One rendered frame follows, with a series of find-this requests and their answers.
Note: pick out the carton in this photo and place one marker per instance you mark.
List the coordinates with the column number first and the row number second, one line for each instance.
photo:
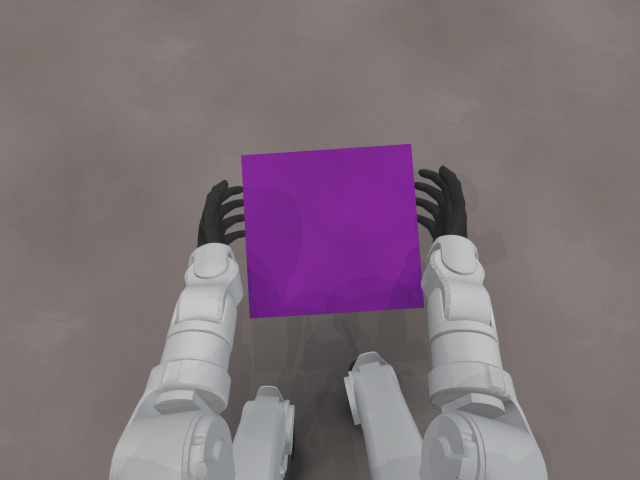
column 331, row 231

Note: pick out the robot right forearm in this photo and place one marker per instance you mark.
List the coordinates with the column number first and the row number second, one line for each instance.
column 467, row 372

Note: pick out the left robot thigh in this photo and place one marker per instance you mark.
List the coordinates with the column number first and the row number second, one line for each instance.
column 264, row 437

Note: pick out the robot left hand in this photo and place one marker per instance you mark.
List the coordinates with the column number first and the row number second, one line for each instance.
column 212, row 226

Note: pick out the robot left upper arm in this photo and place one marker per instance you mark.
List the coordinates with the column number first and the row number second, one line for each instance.
column 192, row 445

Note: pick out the right robot shin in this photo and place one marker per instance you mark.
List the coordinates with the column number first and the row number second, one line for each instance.
column 370, row 357

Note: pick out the robot right upper arm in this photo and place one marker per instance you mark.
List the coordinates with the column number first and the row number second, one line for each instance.
column 459, row 445

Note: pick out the robot left forearm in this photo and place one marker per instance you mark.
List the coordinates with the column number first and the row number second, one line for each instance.
column 192, row 374

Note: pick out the robot right hand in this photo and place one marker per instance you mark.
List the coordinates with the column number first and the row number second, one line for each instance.
column 449, row 215

